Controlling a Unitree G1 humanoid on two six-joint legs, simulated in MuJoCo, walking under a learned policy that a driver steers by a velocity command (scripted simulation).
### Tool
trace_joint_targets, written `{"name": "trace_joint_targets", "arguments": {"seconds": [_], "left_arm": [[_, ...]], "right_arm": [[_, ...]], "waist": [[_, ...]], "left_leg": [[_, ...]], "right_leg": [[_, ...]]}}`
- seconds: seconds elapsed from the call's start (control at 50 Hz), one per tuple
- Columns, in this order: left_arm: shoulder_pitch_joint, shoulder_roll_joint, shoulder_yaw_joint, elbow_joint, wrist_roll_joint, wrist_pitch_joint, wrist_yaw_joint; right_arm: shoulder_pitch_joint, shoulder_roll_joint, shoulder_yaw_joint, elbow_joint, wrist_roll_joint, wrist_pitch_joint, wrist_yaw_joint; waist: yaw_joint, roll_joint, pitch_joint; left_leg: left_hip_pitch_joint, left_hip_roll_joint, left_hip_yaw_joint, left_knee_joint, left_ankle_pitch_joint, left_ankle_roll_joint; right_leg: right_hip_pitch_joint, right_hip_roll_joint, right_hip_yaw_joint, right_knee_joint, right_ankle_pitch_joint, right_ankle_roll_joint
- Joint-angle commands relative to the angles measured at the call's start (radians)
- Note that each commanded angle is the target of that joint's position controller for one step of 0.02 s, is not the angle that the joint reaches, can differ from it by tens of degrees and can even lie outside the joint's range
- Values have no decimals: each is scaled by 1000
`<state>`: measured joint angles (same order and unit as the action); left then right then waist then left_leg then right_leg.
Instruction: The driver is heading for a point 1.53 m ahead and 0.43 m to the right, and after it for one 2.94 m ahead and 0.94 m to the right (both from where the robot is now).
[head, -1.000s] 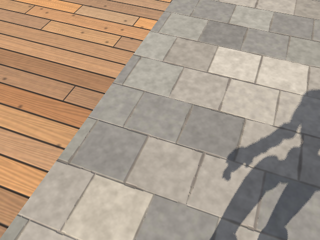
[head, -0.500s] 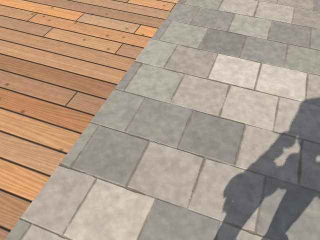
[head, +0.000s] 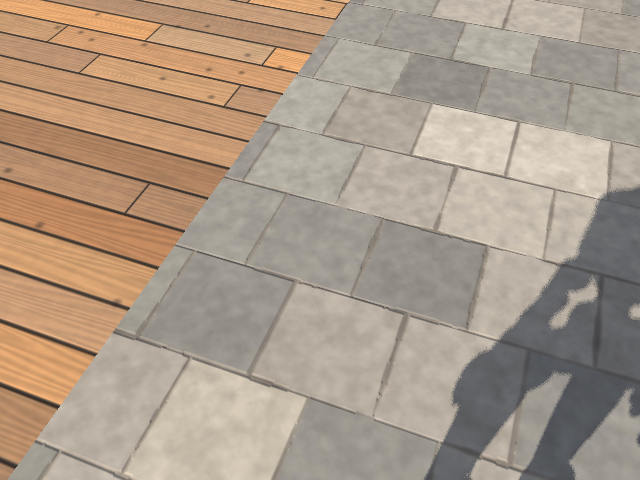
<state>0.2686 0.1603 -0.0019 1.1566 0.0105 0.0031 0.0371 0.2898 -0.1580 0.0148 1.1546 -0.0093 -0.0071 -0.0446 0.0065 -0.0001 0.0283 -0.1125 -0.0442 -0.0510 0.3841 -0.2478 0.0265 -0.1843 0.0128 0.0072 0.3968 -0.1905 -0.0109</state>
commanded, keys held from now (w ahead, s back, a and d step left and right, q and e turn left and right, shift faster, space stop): no key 0.32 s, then w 0.68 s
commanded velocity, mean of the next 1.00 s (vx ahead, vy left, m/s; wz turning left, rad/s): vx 0.23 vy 0.00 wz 0.00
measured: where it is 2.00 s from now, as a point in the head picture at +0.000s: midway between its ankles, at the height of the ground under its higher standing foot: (345, 437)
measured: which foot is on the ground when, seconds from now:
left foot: down 0.00-0.62, up 0.64-1.00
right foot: down 0.00-1.00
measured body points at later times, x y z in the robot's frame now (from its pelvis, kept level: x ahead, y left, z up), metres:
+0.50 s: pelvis +0.03 -0.01 -0.01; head +0.02 -0.01 +0.44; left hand +0.00 +0.22 -0.17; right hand -0.02 -0.23 -0.17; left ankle -0.03 +0.11 -0.74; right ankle +0.01 -0.11 -0.74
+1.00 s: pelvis +0.24 -0.04 -0.02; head +0.28 -0.04 +0.43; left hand +0.10 +0.17 -0.15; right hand +0.42 -0.25 -0.15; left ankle +0.39 +0.04 -0.72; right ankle +0.05 -0.11 -0.74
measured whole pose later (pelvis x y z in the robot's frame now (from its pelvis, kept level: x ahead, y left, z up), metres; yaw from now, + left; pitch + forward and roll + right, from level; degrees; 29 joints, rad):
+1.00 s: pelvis +0.24 -0.04 -0.02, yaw +0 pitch +1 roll +1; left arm 0.54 0.13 0.00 1.14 0.02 -0.11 0.02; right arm 0.00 -0.18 -0.03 0.91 -0.02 -0.04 0.02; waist 0.06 0.01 0.06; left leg -0.58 -0.01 0.13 0.64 -0.12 0.10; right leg 0.18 0.06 -0.03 0.19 -0.39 -0.07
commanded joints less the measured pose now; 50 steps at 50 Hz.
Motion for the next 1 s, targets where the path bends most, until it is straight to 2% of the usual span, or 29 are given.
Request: {"name": "trace_joint_targets", "arguments": {"seconds": [0.02, 0.32, 0.34, 0.4, 0.44, 0.46, 0.48, 0.5, 0.52, 0.56, 0.58, 0.6, 0.62, 0.64, 0.66, 0.68, 0.7, 0.72, 0.76, 0.82, 0.86, 0.92, 0.96, 1.0], "left_arm": [[62, 80, 11, -7, 0, -4, 3], [84, 64, 11, 0, 0, -5, 7], [90, 58, 9, 2, 1, -4, 6], [84, 84, 25, -17, 6, 5, 0], [62, 69, 25, -45, 12, 4, -8], [39, 49, 22, -65, 14, -4, -13], [9, 28, 18, -87, 20, -16, -19], [-13, 23, 17, -108, 29, -29, -25], [-42, 45, 22, -129, 30, -42, -29], [-14, 52, 29, -147, 20, -65, -41], [49, 43, 31, -133, 11, -74, -44], [170, 37, 37, -91, 0, -81, -43], [301, 80, 54, -52, 4, -88, -34], [447, 208, 90, -21, 6, -88, -29], [458, 190, 89, -6, 4, -74, -28], [355, 143, 74, -42, 11, -73, -29], [278, 126, 68, -71, 15, -78, -31], [237, 113, 61, -86, 15, -84, -30], [240, 84, 46, -78, 10, -98, -27], [311, 77, 33, -48, 4, -108, -22], [314, 79, 26, -49, 6, -109, -20], [313, 87, 19, -48, 6, -113, -15], [310, 111, 22, -43, 6, -119, -12], [284, 137, 28, -46, 5, -123, -7]], "right_arm": [[70, -78, -11, -6, 0, -4, -3], [97, -59, -12, -1, 0, -4, -6], [107, -54, -10, 2, -2, -4, -6], [115, -92, -30, -13, -7, 7, -2], [141, -95, -37, -26, -9, 8, 3], [174, -101, -41, -24, -7, 4, 3], [217, -122, -51, -14, -7, -2, 2], [230, -149, -64, -10, -9, -6, 2], [228, -152, -70, -15, -10, -11, 5], [187, -161, -77, -31, -12, -23, 10], [144, -150, -77, -44, -5, -27, 11], [87, -134, -75, -65, 0, -33, 13], [31, -99, -66, -95, -1, -46, 17], [3, -30, -49, -142, 2, -62, 29], [-9, -105, -65, -153, -33, -66, 36], [-11, -92, -66, -147, -40, -68, 45], [-4, -62, -59, -140, -29, -75, 53], [-12, -58, -60, -142, -24, -78, 62], [-16, -70, -67, -147, -28, -65, 72], [-91, -64, -68, -182, -26, -47, 75], [-199, -53, -60, -227, -21, -43, 76], [-323, -36, -44, -278, -9, -41, 77], [-316, -62, -48, -288, -6, -39, 70], [-198, -106, -67, -259, -5, -45, 56]], "waist": [[0, 0, 42], [0, 2, 48], [-1, 3, 28], [-6, 24, 78], [-23, 45, 157], [-40, 78, 174], [-57, 133, 170], [-62, 169, 175], [-66, 152, 179], [-25, 141, 174], [17, 129, 173], [75, 99, 155], [130, -14, 125], [172, -296, 66], [134, -213, 93], [78, -75, 137], [46, -29, 139], [25, -17, 131], [6, -53, 103], [6, -76, 86], [17, -83, 108], [31, -104, 134], [13, -118, 114], [-51, -120, 38]], "left_leg": [[-81, 106, -85, -72, 126, 28], [-77, 108, -79, -63, 138, 25], [-71, 100, -77, -74, 59, 28], [-138, 69, -94, -56, -347, 74], [-174, 104, -173, -78, -523, 116], [-138, 144, -243, -111, -555, 142], [-72, 209, -341, -171, -573, 176], [-32, 278, -420, -214, -556, 211], [-39, 307, -447, -233, -513, 229], [-82, 300, -402, -201, -423, 224], [-153, 263, -338, -160, -365, 198], [-270, 201, -254, -89, -290, 160], [-412, 117, -135, 93, -189, 117], [-584, -29, 66, 441, -196, 61], [-656, 5, 59, 640, -272, 63], [-663, 59, 27, 728, -195, 72], [-639, 87, 20, 744, -111, 69], [-620, 106, 26, 732, -55, 64], [-602, 108, 61, 703, -3, 45], [-631, 85, 117, 659, 35, 29], [-616, 69, 152, 547, 77, 24], [-492, 33, 200, 316, 145, 36], [-382, 5, 217, 245, 153, 69], [-237, -35, 210, 222, 130, 108]], "right_leg": [[25, -93, 88, -56, 88, -27], [26, -92, 88, -50, 103, -30], [33, -83, 84, -57, 26, -31], [-48, -28, 64, 4, -353, -65], [-166, -15, 72, 61, -467, -82], [-228, -1, 53, 119, -429, -78], [-288, 22, 0, 210, -332, -68], [-331, 17, -52, 273, -242, -61], [-340, -6, -50, 303, -222, -62], [-265, -21, -51, 244, -242, -73], [-137, -8, -64, 149, -208, -78], [71, 19, -64, 54, -161, -80], [274, -59, 78, -43, -186, -93], [415, -286, 483, -216, -387, -172], [373, -381, 610, -233, -340, -205], [297, -360, 529, -219, -274, -202], [244, -325, 440, -228, -177, -193], [219, -291, 364, -246, -119, -184], [229, -233, 240, -247, 95, -164], [255, -202, 126, -215, 427, -155], [215, -183, 84, -228, 502, -153], [152, -164, 38, -240, 585, -142], [167, -187, 26, -206, 756, -136], [214, -202, 8, -54, 989, -122]]}}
